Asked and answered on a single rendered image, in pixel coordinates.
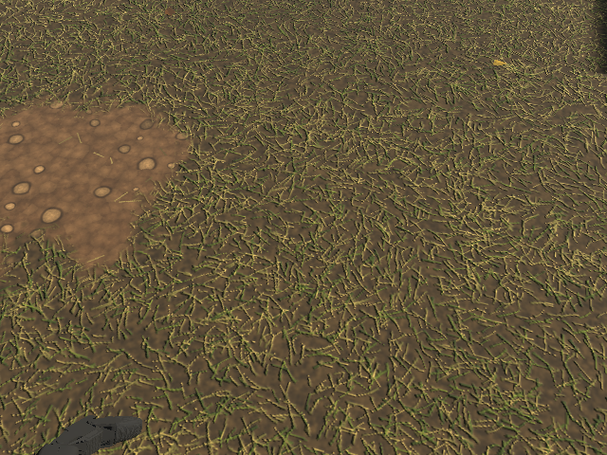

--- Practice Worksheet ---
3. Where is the robot left hand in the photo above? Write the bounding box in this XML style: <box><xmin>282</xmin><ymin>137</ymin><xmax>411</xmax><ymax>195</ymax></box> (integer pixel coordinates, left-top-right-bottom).
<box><xmin>33</xmin><ymin>415</ymin><xmax>142</xmax><ymax>455</ymax></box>

